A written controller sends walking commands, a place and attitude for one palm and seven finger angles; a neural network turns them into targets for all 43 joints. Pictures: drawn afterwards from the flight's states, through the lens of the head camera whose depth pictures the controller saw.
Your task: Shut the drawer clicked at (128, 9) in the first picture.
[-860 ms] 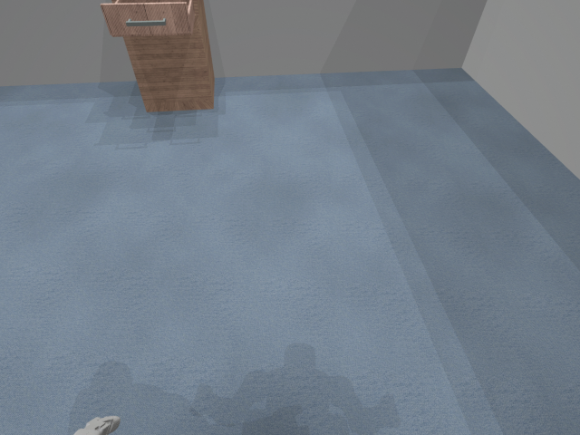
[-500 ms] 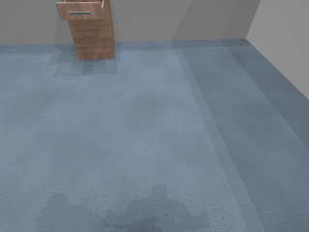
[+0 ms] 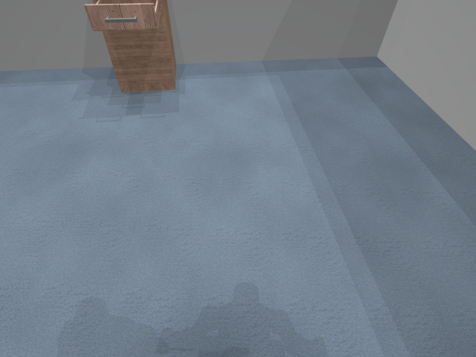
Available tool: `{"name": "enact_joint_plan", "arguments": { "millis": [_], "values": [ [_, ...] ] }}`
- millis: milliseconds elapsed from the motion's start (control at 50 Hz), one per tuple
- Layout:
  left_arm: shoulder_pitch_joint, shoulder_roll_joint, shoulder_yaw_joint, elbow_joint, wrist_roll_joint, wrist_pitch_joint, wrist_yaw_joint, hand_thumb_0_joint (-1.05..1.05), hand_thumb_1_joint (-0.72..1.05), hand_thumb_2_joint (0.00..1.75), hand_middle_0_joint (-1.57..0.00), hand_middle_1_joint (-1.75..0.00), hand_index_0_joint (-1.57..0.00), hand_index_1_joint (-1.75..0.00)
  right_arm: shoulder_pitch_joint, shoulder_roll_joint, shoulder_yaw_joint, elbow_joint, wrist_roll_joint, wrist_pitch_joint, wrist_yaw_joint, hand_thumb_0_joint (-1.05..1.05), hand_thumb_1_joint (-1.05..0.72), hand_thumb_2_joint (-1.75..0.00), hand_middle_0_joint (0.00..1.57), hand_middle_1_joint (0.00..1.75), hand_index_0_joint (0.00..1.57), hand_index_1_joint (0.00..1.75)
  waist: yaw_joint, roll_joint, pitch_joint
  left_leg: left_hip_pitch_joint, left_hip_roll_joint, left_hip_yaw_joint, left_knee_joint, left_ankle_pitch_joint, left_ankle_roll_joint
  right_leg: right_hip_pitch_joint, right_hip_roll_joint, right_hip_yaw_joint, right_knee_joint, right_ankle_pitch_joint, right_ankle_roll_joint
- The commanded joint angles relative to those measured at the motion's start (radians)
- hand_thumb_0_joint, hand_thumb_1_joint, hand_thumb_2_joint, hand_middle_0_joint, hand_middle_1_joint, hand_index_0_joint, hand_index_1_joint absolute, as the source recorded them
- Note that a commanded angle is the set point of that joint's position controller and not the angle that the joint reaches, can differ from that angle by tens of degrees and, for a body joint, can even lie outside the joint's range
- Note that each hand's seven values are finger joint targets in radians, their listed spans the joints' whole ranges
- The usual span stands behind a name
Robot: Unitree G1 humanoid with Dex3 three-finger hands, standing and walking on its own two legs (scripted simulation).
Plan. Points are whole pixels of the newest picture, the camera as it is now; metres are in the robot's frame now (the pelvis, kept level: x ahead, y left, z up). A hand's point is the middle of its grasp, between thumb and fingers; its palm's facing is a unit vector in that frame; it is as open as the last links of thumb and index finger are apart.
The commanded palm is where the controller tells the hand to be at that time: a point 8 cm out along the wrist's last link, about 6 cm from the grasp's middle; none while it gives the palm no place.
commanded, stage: look at it before walking up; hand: left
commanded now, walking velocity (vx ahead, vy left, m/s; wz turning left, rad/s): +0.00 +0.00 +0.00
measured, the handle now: (121, 19) +1.85 +0.80 -0.13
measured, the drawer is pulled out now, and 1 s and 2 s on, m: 0.28 0.28 0.28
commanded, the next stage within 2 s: walk to a spot facing it in 0.68 s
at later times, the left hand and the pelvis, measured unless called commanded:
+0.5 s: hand out of the picture +0.08 +0.24 -0.16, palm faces -0.01 -0.95 -0.32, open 7.4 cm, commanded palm none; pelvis +0.01 -0.01 +0.00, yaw +0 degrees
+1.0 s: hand out of the picture +0.07 +0.22 -0.17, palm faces +0.07 -0.97 -0.25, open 7.3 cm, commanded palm none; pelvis +0.04 +0.00 +0.00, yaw +4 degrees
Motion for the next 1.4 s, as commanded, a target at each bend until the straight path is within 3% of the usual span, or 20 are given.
{"name": "enact_joint_plan", "arguments": {
  "millis": [0, 740, 760, 780, 800, 840, 880, 920, 940, 960, 1000, 1060, 1080, 1100, 1120, 1140, 1160, 1220, 1260, 1380],
  "values": [
    [-0.046, 0.203, 0.038, -0.068, 0.001, -0.029, 0.018, 0.0, 0.9, 0.9, -0.2, -0.3, -0.2, -0.3, -0.055, -0.206, -0.042, -0.062, 0.006, -0.025, -0.014, 0.0, -0.9, -0.9, 0.2, 0.3, 0.2, 0.3, 0.001, 0.004, -0.026, -0.02, 0.115, -0.115, -0.099, 0.007, 0.035, -0.007, -0.102, 0.099, -0.083, -0.022, -0.036],
    [-0.054, 0.207, 0.038, -0.062, 0.0, -0.035, 0.02, 0.0, 0.9, 0.9, -0.2, -0.3, -0.2, -0.3, -0.076, -0.205, -0.036, -0.06, 0.008, -0.024, -0.018, 0.0, -0.9, -0.9, 0.2, 0.3, 0.2, 0.3, 0.0, 0.008, -0.058, 0.044, 0.123, -0.095, -0.084, 0.168, 0.026, 0.041, -0.11, 0.087, -0.081, 0.15, -0.036],
    [-0.053, 0.206, 0.038, -0.061, 0.0, -0.034, 0.02, 0.0, 0.9, 0.9, -0.2, -0.3, -0.2, -0.3, -0.077, -0.205, -0.037, -0.059, 0.008, -0.024, -0.018, 0.0, -0.9, -0.9, 0.2, 0.3, 0.2, 0.3, 0.001, 0.013, -0.054, 0.045, 0.122, -0.096, -0.087, 0.158, 0.026, 0.036, -0.109, 0.088, -0.085, 0.137, -0.035],
    [-0.02, 0.138, 0.025, -0.045, -0.002, -0.027, 0.023, 0.0, 0.9, 0.9, -0.2, -0.3, -0.2, -0.3, -0.052, -0.135, -0.02, -0.044, 0.005, -0.016, -0.015, 0.0, -0.9, -0.9, 0.2, 0.3, 0.2, 0.3, 0.001, 0.008, -0.069, 0.04, 0.118, -0.088, -0.077, 0.124, 0.018, 0.05, -0.113, 0.075, -0.087, 0.092, -0.023],
    [0.013, 0.089, 0.015, -0.033, -0.001, -0.015, 0.025, 0.0, 0.9, 0.9, -0.2, -0.3, -0.2, -0.3, -0.014, -0.08, -0.006, -0.034, 0.001, -0.004, -0.012, 0.0, -0.9, -0.9, 0.2, 0.3, 0.2, 0.3, 0.0, 0.0, -0.061, 0.017, 0.106, -0.083, -0.062, 0.05, 0.011, 0.047, -0.107, 0.066, -0.076, -0.015, -0.014],
    [0.05, 0.096, 0.024, -0.032, 0.007, -0.001, 0.018, 0.0, 0.9, 0.9, -0.2, -0.3, -0.2, -0.3, 0.008, -0.075, -0.011, -0.039, -0.007, 0.011, -0.006, 0.0, -0.9, -0.9, 0.2, 0.3, 0.2, 0.3, 0.012, -0.013, 0.004, -0.084, 0.082, -0.089, -0.043, -0.191, 0.021, 0.009, -0.107, 0.083, -0.089, -0.277, -0.02],
    [0.085, 0.128, 0.042, -0.044, 0.013, 0.004, 0.012, 0.0, 0.9, 0.9, -0.2, -0.3, -0.2, -0.3, 0.012, -0.067, -0.015, -0.06, -0.013, 0.019, -0.003, 0.0, -0.9, -0.9, 0.2, 0.3, 0.2, 0.3, 0.027, -0.075, 0.072, -0.231, 0.038, -0.071, 0.035, -0.333, 0.022, 0.014, -0.152, 0.147, -0.134, -0.442, -0.052],
    [0.158, 0.174, 0.065, -0.055, 0.017, -0.001, 0.017, 0.0, 0.9, 0.9, -0.2, -0.3, -0.2, -0.3, 0.005, -0.05, -0.023, -0.101, -0.01, 0.022, 0.0, 0.0, -0.9, -0.9, 0.2, 0.3, 0.2, 0.3, 0.053, -0.212, 0.076, -0.341, 0.013, 0.027, 0.286, -0.3, 0.013, 0.055, -0.307, 0.301, -0.259, -0.577, -0.126],
    [0.175, 0.172, 0.072, -0.059, 0.018, -0.013, 0.02, 0.0, 0.9, 0.9, -0.2, -0.3, -0.2, -0.3, -0.021, -0.049, -0.033, -0.122, -0.009, 0.016, 0.005, 0.0, -0.9, -0.9, 0.2, 0.3, 0.2, 0.3, 0.063, -0.204, 0.105, -0.386, 0.042, 0.014, 0.397, -0.299, 0.014, 0.046, -0.363, 0.348, -0.29, -0.539, -0.166],
    [0.168, 0.162, 0.074, -0.062, 0.019, -0.028, 0.022, 0.0, 0.9, 0.9, -0.2, -0.3, -0.2, -0.3, -0.023, -0.05, -0.038, -0.132, -0.006, 0.008, 0.01, 0.0, -0.9, -0.9, 0.2, 0.3, 0.2, 0.3, 0.049, -0.171, 0.113, -0.415, 0.071, 0.002, 0.455, -0.283, 0.016, 0.065, -0.38, 0.334, -0.284, -0.448, -0.184],
    [0.14, 0.143, 0.079, -0.076, 0.022, -0.045, 0.022, 0.0, 0.9, 0.9, -0.2, -0.3, -0.2, -0.3, 0.01, -0.017, -0.041, -0.137, -0.001, -0.003, 0.021, 0.0, -0.9, -0.9, 0.2, 0.3, 0.2, 0.3, 0.02, -0.108, 0.098, -0.366, 0.101, 0.016, 0.412, -0.273, 0.015, 0.061, -0.365, 0.202, -0.218, -0.266, -0.177],
    [0.105, 0.113, 0.078, -0.081, 0.018, -0.044, 0.016, 0.0, 0.9, 0.9, -0.2, -0.3, -0.2, -0.3, 0.163, 0.037, -0.04, -0.1, 0.001, -0.011, 0.026, 0.0, -0.9, -0.9, 0.2, 0.3, 0.2, 0.3, -0.047, -0.083, 0.063, -0.085, 0.048, 0.124, 0.181, -0.132, 0.01, -0.076, -0.278, -0.01, -0.087, -0.208, -0.103],
    [0.113, 0.09, 0.076, -0.08, 0.011, -0.039, 0.014, 0.0, 0.9, 0.9, -0.2, -0.3, -0.2, -0.3, 0.256, 0.026, -0.046, -0.069, 0.0, -0.016, 0.021, 0.0, -0.9, -0.9, 0.2, 0.3, 0.2, 0.3, -0.077, -0.009, 0.029, 0.051, 0.023, 0.133, 0.102, -0.091, 0.009, -0.136, -0.225, -0.081, 0.039, -0.204, -0.071],
    [0.122, 0.033, 0.064, -0.091, 0.003, -0.034, 0.007, 0.0, 0.9, 0.9, -0.2, -0.3, -0.2, -0.3, 0.369, -0.038, -0.066, -0.036, -0.006, -0.024, 0.01, 0.0, -0.9, -0.9, 0.2, 0.3, 0.2, 0.3, -0.115, 0.188, 0.006, 0.154, 0.105, -0.058, -0.016, -0.229, 0.045, -0.25, -0.138, -0.16, 0.316, -0.196, -0.026],
    [0.102, -0.037, 0.048, -0.133, 0.0, -0.034, -0.001, 0.0, 0.9, 0.9, -0.2, -0.3, -0.2, -0.3, 0.459, -0.132, -0.093, -0.023, -0.012, -0.032, 0.0, 0.0, -0.9, -0.9, 0.2, 0.3, 0.2, 0.3, -0.131, 0.422, 0.012, 0.217, 0.344, -0.479, -0.194, -0.345, 0.139, -0.492, -0.02, -0.181, 0.611, -0.41, 0.031],
    [0.047, -0.028, 0.05, -0.168, 0.009, -0.038, 0.004, 0.0, 0.9, 0.9, -0.2, -0.3, -0.2, -0.3, 0.464, -0.132, -0.091, -0.025, -0.008, -0.028, -0.011, 0.0, -0.9, -0.9, 0.2, 0.3, 0.2, 0.3, -0.123, 0.273, 0.041, 0.184, 0.41, -0.58, -0.247, -0.356, 0.199, -0.562, -0.047, -0.055, 0.731, -0.395, 0.006],
    [0.029, -0.024, 0.058, -0.156, 0.015, -0.042, 0.003, 0.0, 0.9, 0.9, -0.2, -0.3, -0.2, -0.3, 0.408, -0.084, -0.08, -0.035, -0.004, -0.028, -0.013, 0.0, -0.9, -0.9, 0.2, 0.3, 0.2, 0.3, -0.096, 0.141, 0.065, 0.135, 0.382, -0.522, -0.24, -0.348, 0.208, -0.566, -0.095, -0.02, 0.78, -0.298, -0.007],
    [0.057, -0.044, 0.059, -0.112, 0.019, -0.052, -0.012, 0.0, 0.9, 0.9, -0.2, -0.3, -0.2, -0.3, 0.308, 0.013, -0.057, -0.052, -0.001, -0.061, -0.023, 0.0, -0.9, -0.9, 0.2, 0.3, 0.2, 0.3, -0.042, 0.059, 0.083, 0.035, 0.295, -0.342, -0.229, -0.102, 0.185, -0.498, -0.138, -0.004, 0.758, -0.132, 0.012],
    [0.092, -0.076, 0.054, -0.099, 0.018, -0.046, -0.01, 0.0, 0.9, 0.9, -0.2, -0.3, -0.2, -0.3, 0.321, 0.031, -0.056, -0.035, 0.001, -0.076, -0.029, 0.0, -0.9, -0.9, 0.2, 0.3, 0.2, 0.3, -0.025, 0.076, 0.056, 0.079, 0.258, -0.241, -0.202, 0.114, 0.187, -0.48, -0.131, -0.027, 0.709, -0.097, 0.032],
    [-0.012, -0.106, 0.055, -0.135, 0.013, -0.041, -0.009, 0.0, 0.9, 0.9, -0.2, -0.3, -0.2, -0.3, 0.375, 0.066, -0.06, 0.01, 0.004, -0.081, -0.035, 0.0, -0.9, -0.9, 0.2, 0.3, 0.2, 0.3, -0.038, 0.089, 0.098, 0.14, 0.22, -0.145, -0.207, 0.244, 0.19, -0.519, -0.125, -0.071, 0.508, -0.012, 0.051]
  ]
}}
